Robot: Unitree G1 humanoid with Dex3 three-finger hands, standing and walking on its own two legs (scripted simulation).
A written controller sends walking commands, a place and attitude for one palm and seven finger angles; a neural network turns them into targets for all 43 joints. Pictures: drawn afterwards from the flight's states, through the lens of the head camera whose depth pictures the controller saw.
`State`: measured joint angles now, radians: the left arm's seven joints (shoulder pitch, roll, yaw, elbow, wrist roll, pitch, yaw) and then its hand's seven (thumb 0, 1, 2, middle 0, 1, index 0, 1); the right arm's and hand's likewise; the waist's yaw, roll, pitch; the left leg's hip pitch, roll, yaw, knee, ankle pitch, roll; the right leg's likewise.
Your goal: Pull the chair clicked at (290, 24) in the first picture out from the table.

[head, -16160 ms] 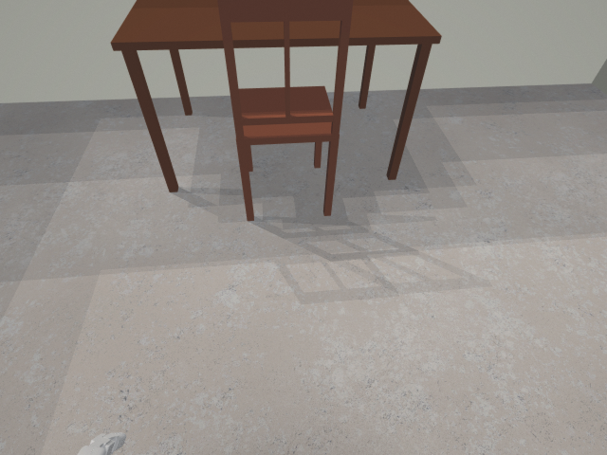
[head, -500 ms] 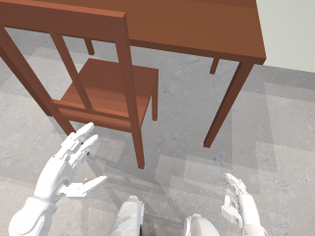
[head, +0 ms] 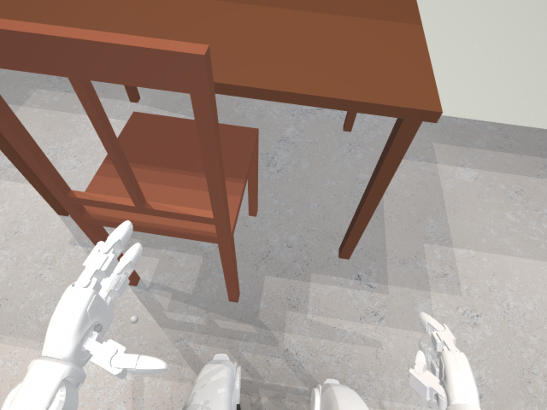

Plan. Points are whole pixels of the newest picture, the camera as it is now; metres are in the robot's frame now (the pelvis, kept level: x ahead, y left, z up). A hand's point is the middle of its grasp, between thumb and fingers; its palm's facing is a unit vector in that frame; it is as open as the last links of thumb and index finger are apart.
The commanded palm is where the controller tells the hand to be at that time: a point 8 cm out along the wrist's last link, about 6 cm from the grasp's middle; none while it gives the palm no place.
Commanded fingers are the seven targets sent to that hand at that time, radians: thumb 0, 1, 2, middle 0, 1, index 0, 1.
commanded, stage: raise the hand toward the chair's back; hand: left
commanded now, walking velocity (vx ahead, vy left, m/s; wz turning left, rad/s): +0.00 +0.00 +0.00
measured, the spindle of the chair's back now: (115, 152) +0.52 +0.32 +0.02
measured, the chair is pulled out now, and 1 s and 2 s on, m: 0.00 0.00 0.00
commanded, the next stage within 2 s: aim the fingers beside a spindle in 0.92 s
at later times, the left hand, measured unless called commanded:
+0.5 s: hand (117, 295) +0.25 +0.22 +0.06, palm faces -0.12 -0.99 -0.05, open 16.9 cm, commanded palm +0.23 +0.27 +0.07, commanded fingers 0.00 -0.50 0.30 -0.06 -0.08 -0.06 -0.08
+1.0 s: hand (128, 300) +0.24 +0.20 +0.06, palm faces -0.10 -0.99 -0.05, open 16.9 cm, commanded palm +0.22 +0.26 +0.07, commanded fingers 0.00 -0.50 0.30 -0.06 -0.08 -0.06 -0.08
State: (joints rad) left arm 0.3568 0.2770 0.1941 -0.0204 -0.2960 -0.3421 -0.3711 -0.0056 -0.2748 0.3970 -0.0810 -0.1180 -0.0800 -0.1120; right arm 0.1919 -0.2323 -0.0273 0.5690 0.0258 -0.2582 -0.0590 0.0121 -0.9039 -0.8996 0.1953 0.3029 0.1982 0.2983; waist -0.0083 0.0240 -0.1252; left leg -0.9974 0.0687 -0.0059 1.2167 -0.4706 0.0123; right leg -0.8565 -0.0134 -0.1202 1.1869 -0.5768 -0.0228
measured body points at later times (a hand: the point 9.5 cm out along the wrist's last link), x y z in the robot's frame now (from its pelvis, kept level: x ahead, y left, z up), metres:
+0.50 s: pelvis +0.01 +0.01 +0.01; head +0.07 +0.03 +0.46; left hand +0.25 +0.27 +0.06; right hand +0.19 -0.22 -0.06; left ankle +0.07 +0.11 -0.64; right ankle +0.01 -0.11 -0.64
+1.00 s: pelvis +0.01 +0.00 +0.01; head +0.06 +0.01 +0.46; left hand +0.24 +0.25 +0.07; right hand +0.19 -0.24 -0.06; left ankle +0.07 +0.11 -0.64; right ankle +0.01 -0.11 -0.64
